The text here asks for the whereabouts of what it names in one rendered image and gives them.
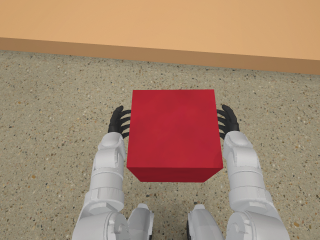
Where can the right robot hand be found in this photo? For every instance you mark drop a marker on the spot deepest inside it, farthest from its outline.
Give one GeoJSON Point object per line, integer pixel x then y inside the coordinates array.
{"type": "Point", "coordinates": [230, 121]}

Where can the carton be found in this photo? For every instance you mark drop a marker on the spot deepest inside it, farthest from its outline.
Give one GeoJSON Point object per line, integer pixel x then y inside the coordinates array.
{"type": "Point", "coordinates": [174, 136]}

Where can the robot right upper arm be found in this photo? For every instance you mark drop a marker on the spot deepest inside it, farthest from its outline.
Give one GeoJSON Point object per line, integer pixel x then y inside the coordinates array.
{"type": "Point", "coordinates": [248, 225]}

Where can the robot left thigh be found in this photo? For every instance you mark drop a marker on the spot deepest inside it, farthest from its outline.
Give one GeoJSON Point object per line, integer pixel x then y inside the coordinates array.
{"type": "Point", "coordinates": [140, 224]}

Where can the robot thigh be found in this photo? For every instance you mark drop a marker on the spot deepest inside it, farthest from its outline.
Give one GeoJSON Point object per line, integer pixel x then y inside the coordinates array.
{"type": "Point", "coordinates": [140, 224]}
{"type": "Point", "coordinates": [202, 225]}

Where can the robot left forearm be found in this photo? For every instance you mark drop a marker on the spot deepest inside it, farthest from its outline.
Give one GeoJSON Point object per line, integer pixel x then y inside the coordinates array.
{"type": "Point", "coordinates": [106, 186]}

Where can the robot left upper arm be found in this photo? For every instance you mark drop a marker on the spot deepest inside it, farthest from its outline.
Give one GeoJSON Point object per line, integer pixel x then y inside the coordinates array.
{"type": "Point", "coordinates": [111, 225]}

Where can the left robot hand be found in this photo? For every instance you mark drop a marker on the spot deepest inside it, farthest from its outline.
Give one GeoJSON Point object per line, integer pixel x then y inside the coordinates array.
{"type": "Point", "coordinates": [116, 121]}

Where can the robot right thigh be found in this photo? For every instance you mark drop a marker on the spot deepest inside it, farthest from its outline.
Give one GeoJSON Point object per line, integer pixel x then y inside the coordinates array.
{"type": "Point", "coordinates": [202, 225]}

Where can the robot right forearm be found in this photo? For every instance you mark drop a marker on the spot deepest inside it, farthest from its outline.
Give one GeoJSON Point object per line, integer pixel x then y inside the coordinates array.
{"type": "Point", "coordinates": [247, 187]}

